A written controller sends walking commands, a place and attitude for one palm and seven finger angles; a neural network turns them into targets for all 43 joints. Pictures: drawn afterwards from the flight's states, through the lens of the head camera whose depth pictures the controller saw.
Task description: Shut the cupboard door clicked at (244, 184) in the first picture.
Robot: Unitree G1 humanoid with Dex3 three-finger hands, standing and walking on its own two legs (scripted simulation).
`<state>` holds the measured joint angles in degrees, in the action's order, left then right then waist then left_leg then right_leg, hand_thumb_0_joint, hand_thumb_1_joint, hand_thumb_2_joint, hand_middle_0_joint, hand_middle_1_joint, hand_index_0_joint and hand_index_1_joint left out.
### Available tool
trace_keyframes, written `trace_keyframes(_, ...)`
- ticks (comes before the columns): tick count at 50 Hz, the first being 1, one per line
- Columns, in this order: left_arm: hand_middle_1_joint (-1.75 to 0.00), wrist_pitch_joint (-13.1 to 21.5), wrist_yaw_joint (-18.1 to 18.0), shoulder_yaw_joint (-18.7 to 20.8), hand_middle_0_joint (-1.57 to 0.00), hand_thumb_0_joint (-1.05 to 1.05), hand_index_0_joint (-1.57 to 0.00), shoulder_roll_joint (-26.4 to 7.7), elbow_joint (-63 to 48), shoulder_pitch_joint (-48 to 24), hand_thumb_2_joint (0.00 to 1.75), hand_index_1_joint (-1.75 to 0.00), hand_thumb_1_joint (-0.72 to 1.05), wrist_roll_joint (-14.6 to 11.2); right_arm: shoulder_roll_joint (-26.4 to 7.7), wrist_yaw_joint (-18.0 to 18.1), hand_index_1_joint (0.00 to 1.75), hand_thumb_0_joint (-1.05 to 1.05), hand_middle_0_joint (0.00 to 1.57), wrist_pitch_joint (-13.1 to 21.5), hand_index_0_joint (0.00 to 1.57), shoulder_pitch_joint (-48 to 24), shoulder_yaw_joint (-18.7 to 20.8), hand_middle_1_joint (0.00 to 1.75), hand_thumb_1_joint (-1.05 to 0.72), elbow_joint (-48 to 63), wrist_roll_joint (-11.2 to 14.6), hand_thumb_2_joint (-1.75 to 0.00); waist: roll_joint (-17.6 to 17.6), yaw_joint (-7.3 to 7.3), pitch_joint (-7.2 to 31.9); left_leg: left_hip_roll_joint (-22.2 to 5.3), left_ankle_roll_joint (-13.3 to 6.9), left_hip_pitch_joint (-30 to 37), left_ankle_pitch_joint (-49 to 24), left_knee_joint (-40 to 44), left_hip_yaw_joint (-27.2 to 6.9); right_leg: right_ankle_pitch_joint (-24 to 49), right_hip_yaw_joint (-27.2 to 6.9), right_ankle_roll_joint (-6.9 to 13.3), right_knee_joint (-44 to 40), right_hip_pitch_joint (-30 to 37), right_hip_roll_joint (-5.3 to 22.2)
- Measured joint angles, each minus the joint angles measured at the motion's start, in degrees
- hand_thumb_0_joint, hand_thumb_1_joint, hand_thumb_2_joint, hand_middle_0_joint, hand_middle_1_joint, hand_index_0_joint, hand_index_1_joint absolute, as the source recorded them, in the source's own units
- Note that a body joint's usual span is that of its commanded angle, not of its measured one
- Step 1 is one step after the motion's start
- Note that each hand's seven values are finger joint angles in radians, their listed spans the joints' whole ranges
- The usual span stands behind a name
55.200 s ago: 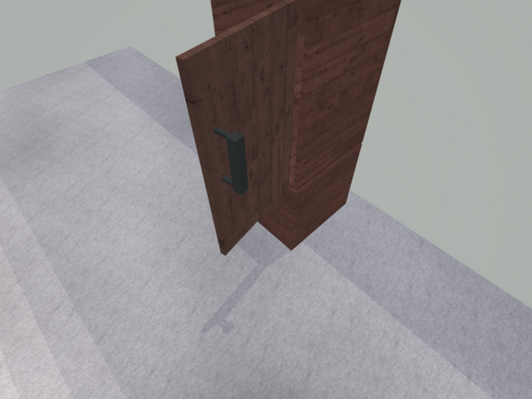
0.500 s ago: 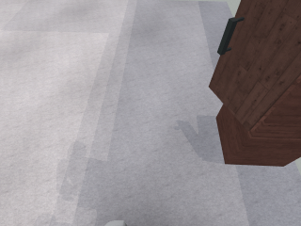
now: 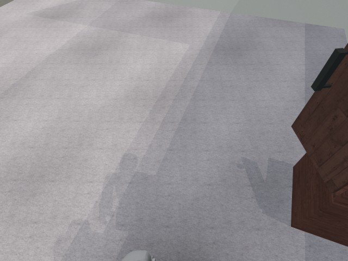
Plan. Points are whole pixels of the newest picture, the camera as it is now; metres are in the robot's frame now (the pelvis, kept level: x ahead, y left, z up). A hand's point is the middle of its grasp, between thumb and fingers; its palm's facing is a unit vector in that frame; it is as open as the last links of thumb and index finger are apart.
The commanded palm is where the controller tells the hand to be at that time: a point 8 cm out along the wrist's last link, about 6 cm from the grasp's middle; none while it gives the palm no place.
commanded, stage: walk to a spot facing it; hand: left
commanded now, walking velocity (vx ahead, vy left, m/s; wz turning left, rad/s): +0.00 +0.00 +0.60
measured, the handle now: (333, 70) +0.71 -0.51 +0.02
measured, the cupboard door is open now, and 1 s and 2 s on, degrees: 28 28 28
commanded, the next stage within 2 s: turn to face it in 1.46 s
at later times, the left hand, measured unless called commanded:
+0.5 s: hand out of the picture +0.06 +0.20 -0.14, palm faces +0.35 -0.89 -0.30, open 7.4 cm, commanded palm none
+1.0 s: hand out of the picture +0.05 +0.23 -0.18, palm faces +0.63 -0.74 -0.22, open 7.4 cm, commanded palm none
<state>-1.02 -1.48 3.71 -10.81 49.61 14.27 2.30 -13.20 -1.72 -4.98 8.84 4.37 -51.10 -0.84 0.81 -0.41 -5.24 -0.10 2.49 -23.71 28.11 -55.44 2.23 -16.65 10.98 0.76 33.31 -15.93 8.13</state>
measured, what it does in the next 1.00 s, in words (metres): walks ahead, turning left: left foot, then right foot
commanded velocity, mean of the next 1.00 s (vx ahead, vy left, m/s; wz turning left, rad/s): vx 0.31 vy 0.00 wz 0.54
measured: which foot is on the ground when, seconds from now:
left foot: up 0.00-0.08, down 0.10-0.38, up 0.40-0.84, down 0.86-1.00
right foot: down 0.00-0.10, up 0.12-0.36, down 0.38-0.86, up 0.88-1.00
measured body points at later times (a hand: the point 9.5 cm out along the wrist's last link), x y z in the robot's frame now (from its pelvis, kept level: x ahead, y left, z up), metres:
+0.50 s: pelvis +0.06 -0.02 +0.00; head +0.09 -0.05 +0.45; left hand +0.05 +0.24 -0.12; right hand +0.16 -0.26 -0.16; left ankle -0.01 +0.11 -0.64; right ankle +0.08 -0.11 -0.74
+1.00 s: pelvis +0.18 +0.08 -0.01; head +0.21 +0.11 +0.43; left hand +0.02 +0.27 -0.17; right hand +0.43 -0.03 -0.14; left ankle +0.17 +0.18 -0.74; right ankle +0.22 -0.07 -0.66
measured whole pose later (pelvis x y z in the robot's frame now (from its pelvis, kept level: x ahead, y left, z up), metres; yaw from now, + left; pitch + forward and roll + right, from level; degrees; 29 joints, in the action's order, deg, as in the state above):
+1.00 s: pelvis +0.18 +0.08 -0.01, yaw +35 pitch -1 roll +1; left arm -0.4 0.4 4.7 -12.0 56.5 19.4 1.9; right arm -12.0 -0.5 1.8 6.5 1.2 -49.9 -1.7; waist 1.7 2.6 -6.4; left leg 1.1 -3.5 -20.3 15.2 -35.9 5.5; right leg -23.6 4.0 -2.2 68.9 -26.0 9.7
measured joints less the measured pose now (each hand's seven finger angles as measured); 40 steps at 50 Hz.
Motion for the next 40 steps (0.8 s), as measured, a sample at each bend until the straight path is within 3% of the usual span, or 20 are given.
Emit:
trace_keyframes(3,-0.3,0.13,0.21,0.25,-0.21,0.0,-0.21,-0.22,0.06,-0.46,0.9,-0.3,0.9,-0.12,0.79,0.01,0.3,0.01,0.19,0.51,0.2,0.45,-0.52,0.3,-0.91,0.1,0.16,-0.9,1.36,0.44,-0.24,-0.27,-0.47,4.46,-1.72,10.96,1.39,-0.73,2.23,-0.6,1.25,-0.35,1.42)
trace_keyframes(5,-0.3,-0.15,0.44,0.4,-0.21,0.0,-0.21,-0.16,-0.25,0.18,0.9,-0.3,0.9,-0.69,0.37,-0.11,0.3,0.01,0.19,1.39,0.2,1.4,-1.01,0.3,-0.9,0.86,0.02,-0.9,0.48,0.44,0.69,-1.18,-1.87,8.4,-9.54,21.85,0.14,-2.58,3.88,-1.42,4.93,-2.11,1.58)
trace_keyframes(8,-0.3,-1.77,0.78,1.09,-0.21,0.0,-0.21,-1.8,0.57,-0.39,0.9,-0.3,0.9,-0.77,1.7,0.5,0.3,0.0,0.2,2.28,0.2,1.39,-1.64,0.3,-0.9,0.3,-0.87,-0.9,2.57,0.65,0.36,-0.06,-2.46,6.65,-9.1,19.04,-0.76,-11.64,-2.29,-3.2,17.22,-7.53,0.56)
trace_keyframes(12,-0.3,-2.26,1.72,1.62,-0.2,0.01,-0.2,-2.53,1.93,-1.66,0.9,-0.3,0.9,-0.74,2.43,1.47,0.3,0.0,0.2,3.48,0.2,4.11,-2.41,0.3,-0.9,-0.3,-1.16,-0.9,1.81,0.11,1.09,0.49,-1.72,7.99,-9.88,22.53,-3.11,-8.44,-7.15,-3.85,25.34,-11.85,-2.27)
trace_keyframes(16,-0.3,-0.97,2.59,1.38,-0.2,0.01,-0.2,-2.41,1.09,-2.24,0.9,-0.3,0.91,-0.96,1.86,1.65,0.3,0.0,0.2,3.64,0.21,6.73,-2.42,0.3,-0.9,-1.8,-1.23,-0.9,-0.82,-0.54,1.85,0.17,-1.23,9.68,-10.89,25.38,-5.98,-7.36,-7.72,-4.16,15.31,-9.62,-3.99)
trace_keyframes(19,-0.3,0.93,3.01,1.19,-0.2,0.01,-0.2,-2.85,-0.43,-1.81,0.9,-0.3,0.9,-0.75,1.38,1.58,0.3,0.0,0.2,2.98,0.21,8.73,-1.98,0.3,-0.9,-2.81,-0.81,-0.9,-1.73,-0.69,2.85,0.63,-1.73,8.15,-6.09,20.6,-8.12,-4.41,-7.08,-3.44,2.41,-4.22,-4.88)
trace_keyframes(22,-0.3,2.4,1.93,0.78,-0.2,0.0,-0.2,-1.57,-0.54,-1.66,0.9,-0.3,0.9,-0.51,0.1,1.29,0.3,0.01,0.2,1.82,0.2,8.41,-1.0,0.3,-0.9,-4.56,-0.74,-0.9,-3.2,-0.3,2.35,1.21,-2.67,0.91,1.05,0.39,-7.37,-2.0,-3.91,0.26,3.74,-2.75,-4.19)
trace_keyframes(24,-0.3,2.93,1.32,0.66,-0.2,0.0,-0.2,-0.56,0.25,-0.2,0.9,-0.3,0.9,-0.51,-0.62,0.7,0.3,0.01,0.2,1.59,0.2,7.5,-0.42,0.3,-0.9,-5.04,-1.04,-0.9,-3.27,-0.29,2.61,0.57,-2.42,-3.74,-2.96,-9.55,-4.98,-1.8,-2.29,0.85,0.96,-0.02,-3.43)
trace_keyframes(26,-0.3,3.29,1.04,0.54,-0.2,0.0,-0.2,0.25,1.62,1.36,0.9,-0.3,0.9,-0.54,-0.95,0.08,0.3,0.01,0.2,1.7,0.2,6.44,0.03,0.3,-0.9,-4.65,-1.03,-0.9,-2.98,-0.71,2.96,-0.79,-1.88,-6.98,-7.81,-13.02,-2.95,-0.67,-0.51,0.55,-3.29,3.08,-2.8)
trace_keyframes(32,-0.3,4.57,0.86,-0.17,-0.2,0.0,-0.2,2.15,5.11,5.13,0.9,-0.3,0.9,-0.51,-0.59,-1.01,0.3,0.01,0.19,2.05,0.2,2.27,0.2,0.3,-0.91,-2.69,-0.84,-0.9,-1.41,-0.3,2.03,-3.29,-1.48,-10.58,-13.95,-6.01,0.05,0.53,5.34,-0.15,-12.07,10.76,-1.76)
trace_keyframes(36,-0.3,4.86,0.86,-0.53,-0.2,0.0,-0.2,2.94,6.83,7.57,0.9,-0.3,0.9,-0.4,-0.32,-1.51,0.3,0.01,0.19,2.14,0.2,-1.69,-0.4,0.3,-0.91,-1.83,-0.9,-0.9,-0.93,1.54,0.28,-3.76,-2.3,-9.62,-14.32,3.59,2.11,-1.41,8.91,-1.31,-12.95,14.29,-1.37)
trace_keyframes(40,-0.3,4.37,1.01,-0.55,-0.2,0.0,-0.21,2.64,8.43,10.29,0.9,-0.3,0.9,-0.34,0.14,-1.76,0.3,0.01,0.19,2.85,0.2,-5.76,-1.19,0.3,-0.91,-0.16,-0.97,-0.9,0.08,3.57,-1.5,-2.69,-4.39,-5.96,-11.87,13.03,4.6,-5.43,11.35,-3.26,-10.07,16.79,0.22)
